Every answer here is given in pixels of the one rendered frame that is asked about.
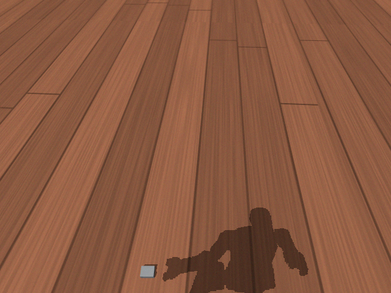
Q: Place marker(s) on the small box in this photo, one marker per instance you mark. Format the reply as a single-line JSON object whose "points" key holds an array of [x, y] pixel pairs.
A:
{"points": [[147, 272]]}

